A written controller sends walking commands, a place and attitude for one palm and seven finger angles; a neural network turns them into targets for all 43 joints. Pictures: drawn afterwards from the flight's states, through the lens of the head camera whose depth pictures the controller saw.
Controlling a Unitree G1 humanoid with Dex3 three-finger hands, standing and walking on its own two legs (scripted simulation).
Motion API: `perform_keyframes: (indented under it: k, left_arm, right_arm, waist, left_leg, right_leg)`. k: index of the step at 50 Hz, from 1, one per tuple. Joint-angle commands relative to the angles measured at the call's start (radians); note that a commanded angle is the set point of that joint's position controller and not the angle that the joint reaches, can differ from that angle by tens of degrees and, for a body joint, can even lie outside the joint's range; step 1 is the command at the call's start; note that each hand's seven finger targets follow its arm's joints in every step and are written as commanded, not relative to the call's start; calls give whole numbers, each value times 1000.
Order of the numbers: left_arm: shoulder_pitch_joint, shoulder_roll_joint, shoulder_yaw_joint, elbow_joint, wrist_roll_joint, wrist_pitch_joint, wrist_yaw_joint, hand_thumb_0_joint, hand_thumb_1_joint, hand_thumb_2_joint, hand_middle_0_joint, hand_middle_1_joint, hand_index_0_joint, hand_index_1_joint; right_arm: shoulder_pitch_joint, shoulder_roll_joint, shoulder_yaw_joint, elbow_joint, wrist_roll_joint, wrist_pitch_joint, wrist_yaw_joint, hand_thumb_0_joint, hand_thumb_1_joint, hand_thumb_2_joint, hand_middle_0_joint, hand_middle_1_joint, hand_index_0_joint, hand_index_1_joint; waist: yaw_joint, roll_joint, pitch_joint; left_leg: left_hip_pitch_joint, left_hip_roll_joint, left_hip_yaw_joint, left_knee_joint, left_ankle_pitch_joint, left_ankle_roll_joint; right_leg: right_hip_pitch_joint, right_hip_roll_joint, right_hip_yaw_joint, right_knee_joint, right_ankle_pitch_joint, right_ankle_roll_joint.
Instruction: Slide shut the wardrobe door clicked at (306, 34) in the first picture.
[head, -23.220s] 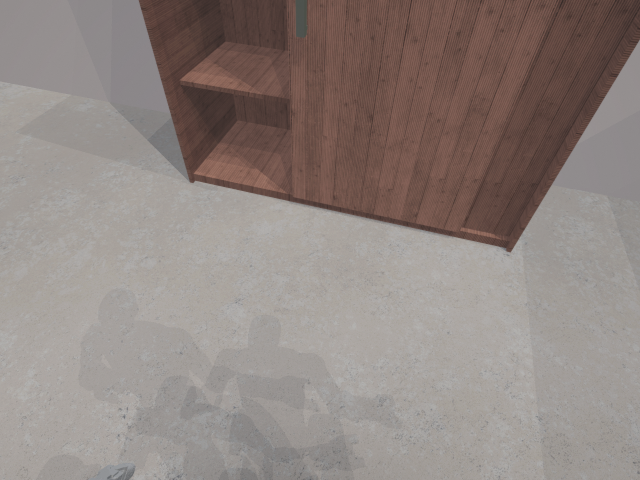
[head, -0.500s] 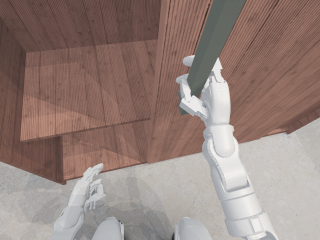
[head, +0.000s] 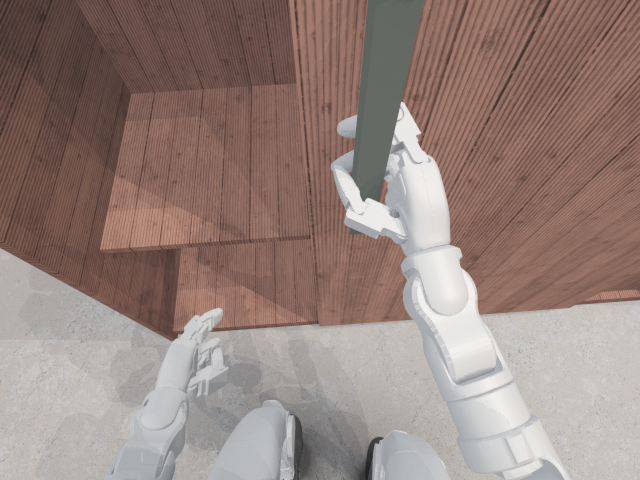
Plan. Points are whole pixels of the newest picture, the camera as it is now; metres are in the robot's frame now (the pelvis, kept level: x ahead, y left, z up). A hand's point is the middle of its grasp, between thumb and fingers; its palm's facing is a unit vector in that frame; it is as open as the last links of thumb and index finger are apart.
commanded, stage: step sideways, sliding the door along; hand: right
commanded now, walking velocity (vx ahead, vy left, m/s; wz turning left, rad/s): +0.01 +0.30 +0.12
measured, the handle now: (368, 131) +0.42 -0.04 +0.17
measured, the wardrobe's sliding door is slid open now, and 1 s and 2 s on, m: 0.44 0.41 0.26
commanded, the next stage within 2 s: none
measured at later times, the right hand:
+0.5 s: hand (338, 198) +0.36 -0.01 +0.13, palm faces +0.12 +0.99 -0.10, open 6.6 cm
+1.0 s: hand (305, 194) +0.37 +0.02 +0.13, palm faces +0.30 +0.95 -0.07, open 6.6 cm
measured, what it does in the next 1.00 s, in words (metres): steps to the left: left foot, then right foot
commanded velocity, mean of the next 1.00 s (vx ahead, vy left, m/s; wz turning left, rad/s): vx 0.02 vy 0.16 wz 0.02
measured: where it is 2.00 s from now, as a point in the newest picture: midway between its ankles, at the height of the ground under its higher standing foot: (262, 450)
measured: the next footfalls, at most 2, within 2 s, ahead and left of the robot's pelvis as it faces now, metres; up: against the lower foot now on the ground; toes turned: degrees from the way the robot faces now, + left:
left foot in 0.34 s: +0.01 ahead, +0.21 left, +0.00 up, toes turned +5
right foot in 0.54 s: -0.03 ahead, -0.03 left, +0.00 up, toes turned -6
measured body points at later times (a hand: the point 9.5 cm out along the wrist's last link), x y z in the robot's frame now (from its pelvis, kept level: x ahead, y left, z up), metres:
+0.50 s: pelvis -0.07 +0.10 +0.01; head +0.02 +0.11 +0.44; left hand +0.11 +0.33 -0.12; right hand +0.35 -0.07 +0.14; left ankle -0.03 +0.21 -0.73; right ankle -0.06 -0.05 -0.71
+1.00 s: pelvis -0.05 +0.20 +0.01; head +0.03 +0.21 +0.45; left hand +0.13 +0.43 -0.12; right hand +0.35 -0.03 +0.14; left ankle -0.06 +0.33 -0.72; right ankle -0.07 +0.03 -0.72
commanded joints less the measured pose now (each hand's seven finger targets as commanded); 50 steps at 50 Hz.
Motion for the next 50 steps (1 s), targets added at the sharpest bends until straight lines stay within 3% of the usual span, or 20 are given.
perform_keyframes:
  k: [1,4,10,15,17,19,21,23,25,27,28,32,38,40,43,44,46,47,48,50]
  left_arm:
    - [16,113,39,-132,14,-37,-29,0,900,900,-200,-300,-200,-300]
    - [10,135,48,-129,-1,-31,-17,0,900,900,-200,-300,-200,-300]
    - [58,139,39,-124,-6,-50,-19,0,900,900,-200,-300,-200,-300]
    - [51,149,47,-113,-25,-54,-13,0,900,900,-200,-300,-200,-300]
    - [55,135,43,-106,-42,-51,-4,0,900,900,-200,-300,-200,-300]
    - [32,120,51,-90,-47,-39,23,0,900,900,-200,-300,-200,-300]
    - [34,116,51,-70,-33,-38,37,0,900,900,-200,-300,-200,-300]
    - [51,112,35,-30,-24,-39,42,0,900,900,-200,-300,-200,-300]
    - [57,137,50,-17,-23,-29,51,0,900,900,-200,-300,-200,-300]
    - [96,207,88,-50,-16,-28,34,0,900,900,-200,-300,-200,-300]
    - [108,203,86,-41,-17,-25,8,0,900,900,-200,-300,-200,-300]
    - [89,187,61,-23,-29,-39,1,0,900,900,-200,-300,-200,-300]
    - [126,190,50,-28,-43,-80,13,0,900,900,-200,-300,-200,-300]
    - [128,174,44,-17,-49,-95,20,0,900,900,-200,-300,-200,-300]
    - [127,168,54,11,-42,-83,45,0,900,900,-200,-300,-200,-300]
    - [122,162,45,24,-43,-85,55,0,900,900,-200,-300,-200,-300]
    - [102,129,25,18,-27,-112,61,0,900,900,-200,-300,-200,-300]
    - [101,147,33,18,-24,-121,61,0,900,900,-200,-300,-200,-300]
    - [104,173,47,3,-20,-127,53,0,900,900,-200,-300,-200,-300]
    - [129,175,49,-1,-22,-127,20,0,900,900,-200,-300,-200,-300]
  right_arm:
    - [-511,139,127,-348,-22,-119,92,0,-900,-900,450,1400,450,1400]
    - [-515,105,83,-258,-30,-74,73,0,-900,-900,450,1400,450,1400]
    - [-587,149,119,-201,-19,-51,75,0,-900,-900,450,1400,450,1400]
    - [-604,93,47,-132,0,-59,63,0,-900,-900,450,1400,450,1400]
    - [-629,54,19,-98,-10,-56,63,0,-900,-900,450,1400,450,1400]
    - [-623,-34,-45,-34,-5,-41,40,0,-900,-900,450,1400,450,1400]
    - [-646,11,-24,7,5,-39,42,0,-900,-900,450,1400,450,1400]
    - [-700,61,-3,-9,19,-57,36,0,-900,-900,450,1400,450,1400]
    - [-735,32,-25,-3,37,-76,26,0,-900,-900,450,1400,450,1400]
    - [-755,57,-7,3,59,-70,50,0,-900,-900,450,1400,450,1400]
    - [-751,43,-30,67,51,-53,61,0,-900,-900,450,1400,450,1400]
    - [-809,75,-5,105,56,-35,52,0,-900,-900,450,1400,450,1400]
    - [-829,80,-5,132,44,-32,48,0,-900,-900,450,1400,450,1400]
    - [-784,48,-23,147,28,-37,43,0,-900,-900,450,1400,450,1400]
    - [-732,-36,-86,194,22,-26,26,0,-900,-900,450,1400,450,1400]
    - [-741,-6,-60,185,25,-37,21,0,-900,-900,450,1400,450,1400]
    - [-720,84,4,79,31,-61,31,0,-900,-900,450,1400,450,1400]
    - [-707,87,12,27,36,-66,32,0,-900,-900,450,1400,450,1400]
    - [-685,107,28,-5,37,-71,36,0,-900,-900,450,1400,450,1400]
    - [-632,167,84,28,35,-64,50,0,-900,-900,450,1400,450,1400]
  waist:
    - [109,-130,-657]
    - [98,-60,-620]
    - [126,-265,-619]
    - [119,-266,-648]
    - [107,-93,-670]
    - [97,311,-663]
    - [68,349,-647]
    - [109,201,-663]
    - [132,81,-683]
    - [124,-194,-691]
    - [102,-74,-695]
    - [94,-294,-599]
    - [99,-269,-640]
    - [101,-138,-646]
    - [76,316,-684]
    - [77,257,-672]
    - [85,117,-685]
    - [87,53,-719]
    - [79,-32,-744]
    - [81,-105,-723]
  left_leg:
    - [-69,35,-111,312,-234,-29]
    - [-151,47,-77,257,-177,-35]
    - [-53,4,11,-40,-107,-39]
    - [200,-17,24,-301,74,-34]
    - [315,24,10,-404,396,-32]
    - [414,190,-212,-339,784,70]
    - [424,215,-244,-306,726,115]
    - [461,170,-137,-242,725,104]
    - [375,114,-44,-99,601,42]
    - [-88,23,-33,138,-132,-30]
    - [-115,16,-117,260,-216,-19]
    - [-68,60,-91,165,-146,-23]
    - [266,-25,73,-286,110,-43]
    - [369,20,20,-387,371,-37]
    - [620,212,-281,-269,949,64]
    - [621,215,-239,-254,934,56]
    - [578,154,-142,-172,892,11]
    - [470,107,-70,-129,803,-35]
    - [305,68,-31,-122,632,-66]
    - [139,24,-31,-151,199,-56]
  right_leg:
    - [377,-410,237,-141,915,-190]
    - [488,-401,201,-127,861,-176]
    - [528,-315,103,-81,912,-118]
    - [391,-272,75,-3,727,-70]
    - [280,-165,30,94,473,-32]
    - [-5,0,24,246,-152,20]
    - [-94,16,107,356,-296,-3]
    - [-51,23,61,84,-196,1]
    - [185,-25,31,-240,233,-5]
    - [530,-419,455,-142,949,-188]
    - [532,-464,458,-144,871,-241]
    - [395,-326,221,-112,666,-189]
    - [300,-164,57,-8,469,-66]
    - [237,-87,42,55,391,-31]
    - [-76,50,81,190,-109,-2]
    - [-87,33,108,119,-168,-22]
    - [10,18,92,-102,72,-36]
    - [183,-28,87,-152,455,-49]
    - [361,-92,123,-71,794,-72]
    - [502,-159,149,-49,975,-107]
